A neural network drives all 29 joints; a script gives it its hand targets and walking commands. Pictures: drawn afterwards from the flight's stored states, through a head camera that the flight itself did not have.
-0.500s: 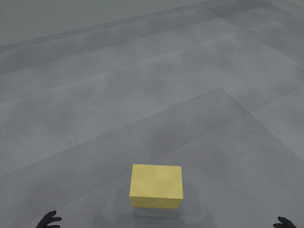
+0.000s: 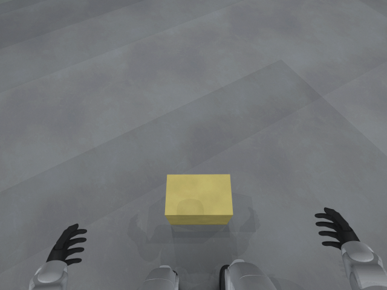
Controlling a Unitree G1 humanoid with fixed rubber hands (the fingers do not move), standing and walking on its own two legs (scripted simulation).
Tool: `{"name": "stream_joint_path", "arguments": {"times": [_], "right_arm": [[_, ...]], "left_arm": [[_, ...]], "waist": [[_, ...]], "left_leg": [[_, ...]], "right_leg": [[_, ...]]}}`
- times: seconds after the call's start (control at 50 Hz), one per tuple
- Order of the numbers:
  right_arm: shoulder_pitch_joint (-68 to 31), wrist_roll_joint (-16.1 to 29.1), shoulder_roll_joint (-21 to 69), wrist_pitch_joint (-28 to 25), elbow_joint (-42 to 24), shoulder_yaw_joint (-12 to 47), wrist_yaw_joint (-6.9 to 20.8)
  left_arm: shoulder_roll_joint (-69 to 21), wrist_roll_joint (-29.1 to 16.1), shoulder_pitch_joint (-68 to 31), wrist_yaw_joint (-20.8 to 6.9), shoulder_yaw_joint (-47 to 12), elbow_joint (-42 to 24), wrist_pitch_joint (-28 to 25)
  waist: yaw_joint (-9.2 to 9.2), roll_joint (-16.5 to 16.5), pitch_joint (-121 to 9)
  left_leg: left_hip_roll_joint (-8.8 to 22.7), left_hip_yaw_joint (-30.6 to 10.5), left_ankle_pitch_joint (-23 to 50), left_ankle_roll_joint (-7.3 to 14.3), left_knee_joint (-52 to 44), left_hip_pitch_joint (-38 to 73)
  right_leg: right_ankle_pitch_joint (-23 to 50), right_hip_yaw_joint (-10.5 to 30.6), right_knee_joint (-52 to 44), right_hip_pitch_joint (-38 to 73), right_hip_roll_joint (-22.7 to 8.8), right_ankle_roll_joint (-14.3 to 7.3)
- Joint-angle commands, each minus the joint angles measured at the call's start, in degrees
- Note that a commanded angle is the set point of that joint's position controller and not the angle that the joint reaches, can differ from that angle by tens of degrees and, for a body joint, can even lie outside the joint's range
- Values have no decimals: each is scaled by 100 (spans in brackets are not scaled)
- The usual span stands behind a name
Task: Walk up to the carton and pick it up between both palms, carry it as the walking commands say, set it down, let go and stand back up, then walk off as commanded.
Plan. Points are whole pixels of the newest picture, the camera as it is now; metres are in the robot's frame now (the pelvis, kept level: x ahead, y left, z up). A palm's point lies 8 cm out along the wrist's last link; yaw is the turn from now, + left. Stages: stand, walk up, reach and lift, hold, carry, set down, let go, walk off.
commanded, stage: reach and lift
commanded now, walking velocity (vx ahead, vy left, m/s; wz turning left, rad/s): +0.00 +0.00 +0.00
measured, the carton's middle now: (198, 201) +0.43 +0.01 -0.64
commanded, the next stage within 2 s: none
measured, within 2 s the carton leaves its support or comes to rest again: neither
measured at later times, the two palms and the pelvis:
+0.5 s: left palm (91, 214) +0.28 +0.29 -0.14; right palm (309, 201) +0.29 -0.26 -0.13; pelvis -0.04 +0.01 -0.06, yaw -1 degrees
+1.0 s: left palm (118, 170) +0.41 +0.25 -0.19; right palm (275, 159) +0.43 -0.22 -0.19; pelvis -0.04 +0.00 -0.10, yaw +0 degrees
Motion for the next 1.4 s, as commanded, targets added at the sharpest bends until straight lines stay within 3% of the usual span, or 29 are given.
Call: {"name": "stream_joint_path", "arguments": {"times": [0.0, 0.04, 0.06, 0.08, 0.14, 0.18, 0.22, 0.32, 0.44, 0.46, 0.56, 0.6, 0.66, 0.68, 0.7, 0.74, 0.76, 0.8, 0.9, 0.94, 1.0, 1.04, 1.08, 1.16, 1.22, 1.24, 1.3, 1.36, 1.38], "right_arm": [[-26, -226, -976, 5, -460, -603, -159], [-1092, -19, -984, -167, -1459, -288, -117], [-1299, -29, -938, -266, -1366, -449, -133], [-1238, 219, -521, -210, -1197, -18, -132], [-1227, 289, -577, -45, -620, 106, -189], [-1390, 308, -723, -7, -354, -57, -181], [-1471, 396, -686, 81, -110, -150, -249], [-2883, 304, -869, 250, -8, -132, -149], [-3650, 440, -1082, 105, 113, -370, -87], [-4149, 432, -987, 82, -251, -224, -72], [-4753, 559, -1178, 239, 468, -351, -41], [-5106, 560, -1216, 225, 628, -471, 28], [-5798, 367, -1436, 36, 231, -703, -14], [-6212, 514, -1159, 70, 280, -350, -29], [-6278, 359, -1305, 18, 581, -641, -35], [-6164, 349, -1240, 32, 1031, -495, 6], [-6389, 227, -1303, -21, 1130, -714, -5], [-6416, 409, -1082, -66, 1308, -646, -8], [-6384, 443, -376, -322, 1384, -520, -43], [-6696, 374, -631, -432, 1041, -716, -163], [-7125, 521, -805, -449, 807, -795, -204], [-7112, 340, -704, -467, 460, -930, -270], [-6648, 337, -615, -379, 898, -951, -161], [-6065, 247, -461, -468, 1049, -1019, -161], [-6856, 126, -574, -538, 589, -958, -54], [-6653, 80, -631, -559, 899, -1196, -1], [-6960, 473, -457, -587, 832, -921, 123], [-7101, 413, -758, -450, 1602, -1074, 224], [-7615, 419, -1121, -417, 1504, -1253, 211]], "left_arm": [[831, -123, 11, -32, 365, -437, -58], [840, -332, -333, -160, 470, -532, -184], [1032, -351, -865, -154, 356, -649, -276], [1001, -346, -767, -146, 607, -412, -264], [958, -551, -1352, -112, 349, -637, -261], [981, -593, -1759, -82, 149, -530, -241], [1166, -425, -1596, -48, 364, -22, -86], [867, -411, -2767, -61, 243, 436, 242], [861, -812, -3920, 147, 344, -189, 51], [901, -810, -4250, 109, 386, -69, 89], [755, -851, -4893, 228, 214, 53, 175], [890, -604, -4897, 235, 494, 404, 247], [904, -726, -5830, 251, 546, 286, 147], [822, -809, -6014, 186, 573, 452, 128], [583, -761, -5871, 210, 558, 745, 131], [764, -755, -6036, 224, 732, 824, 40], [655, -758, -6039, 184, 674, 1051, -20], [812, -626, -6127, 201, 681, 1052, -63], [465, -762, -6906, -21, 778, 973, -446], [1101, -483, -7181, -14, 1233, 882, -614], [762, -630, -7204, -148, 895, 1097, -570], [848, -699, -7016, -147, 1091, 1064, -568], [423, -814, -6704, -128, 982, 1304, -466], [665, -519, -6219, -103, 1294, 1543, -588], [420, -627, -6717, -157, 1193, 1578, -640], [439, -472, -7040, -115, 1055, 1132, -671], [359, -491, -7360, -59, 990, 1044, -647], [275, -463, -7433, 14, 751, 1560, -358], [598, -357, -7894, 107, 825, 1312, -293]], "waist": [[-125, -466, -1613], [182, -489, -2318], [-21, -312, -2587], [313, -593, -2582], [70, -38, -2862], [-168, -299, -2998], [35, 361, -2567], [-12, 261, -2218], [-177, 122, -3531], [86, 32, -3385], [-26, 371, -4261], [260, 479, -4512], [29, 114, -5108], [291, -283, -4530], [-18, -170, -4751], [177, -243, -4762], [-150, -273, -4923], [80, 115, -5476], [-23, -294, -5672], [282, -371, -6387], [287, 414, -6967], [9, -378, -7843], [-196, -292, -7178], [104, -324, -7259], [6, -606, -7228], [-93, 5, -6799], [115, 269, -6947], [-193, 221, -6169], [19, 559, -6541]], "left_leg": [[-400, 287, 1170, 95, 13, -254], [-427, 295, 1454, 117, 343, -640], [-421, 286, 1325, 53, 506, -878], [-442, 268, 1423, 149, 464, -1312], [-392, 262, 1336, 11, 860, -1674], [-329, 142, 1251, 5, 1045, -1774], [-405, 333, 1347, -56, 1083, -1658], [-251, 259, 386, -121, 1288, -2141], [-286, 235, 802, -109, 1513, -2188], [-248, 199, 660, -32, 1489, -2287], [-256, 231, 392, -124, 1570, -2459], [-309, 333, 523, -148, 1621, -2266], [-299, 367, 284, -126, 1832, -2827], [-275, 343, 39, -6, 1685, -3469], [-317, 369, 513, -89, 1775, -3386], [-348, 421, 374, -123, 1816, -3844], [-370, 446, 718, -171, 1923, -3588], [-370, 379, 858, -200, 2031, -3406], [-466, 434, 1529, -67, 2268, -4631], [-505, 491, 1650, 10, 2415, -4756], [-445, 448, 1945, -74, 2433, -5026], [-512, 323, 2188, 39, 2457, -4909], [-466, 288, 1936, -26, 2328, -4892], [-522, 384, 2657, -33, 2493, -5210], [-490, 268, 2314, 23, 2730, -5748], [-492, 315, 2230, -53, 2593, -5550], [-412, 243, 2091, -55, 3029, -4817], [-321, 143, 1170, -113, 3317, -5361], [-299, 149, 654, -175, 3407, -4960]], "right_leg": [[1754, 385, -14, 860, 103, 257], [2074, 328, 309, 993, 173, 248], [2162, 354, 469, 867, 156, 279], [2400, 392, 490, 1128, 148, 309], [2183, 275, 997, 847, 196, 223], [2218, 248, 1152, 612, 211, 260], [1925, 281, 1008, -138, 194, 181], [315, 57, 1201, -1528, 270, 224], [778, 85, 1527, -1546, 317, 240], [432, 71, 1367, -1732, 291, 252], [292, 16, 1653, -1985, 301, 186], [307, -10, 1747, -2186, 311, 258], [233, -68, 1851, -2125, 317, 249], [-28, 24, 1754, -2120, 282, 278], [396, -3, 1735, -2379, 283, 263], [465, 34, 1882, -2262, 284, 256], [833, -31, 1990, -2458, 320, 275], [803, -71, 2163, -2690, 349, 280], [2163, 206, 2329, -2341, 261, 314], [2525, 336, 2402, -2246, 233, 335], [3055, 581, 2484, -2011, 154, 260], [3626, 361, 2644, -1442, 250, 316], [2838, 174, 2521, -2231, 307, 337], [3936, 194, 2701, -2263, 273, 334], [3415, 301, 2955, -2804, 274, 351], [2985, 137, 2865, -3429, 288, 339], [1849, 40, 3087, -4883, 355, 299], [1012, -113, 3455, -5844, 369, 244], [277, -180, 3613, -6092, 392, 254]]}}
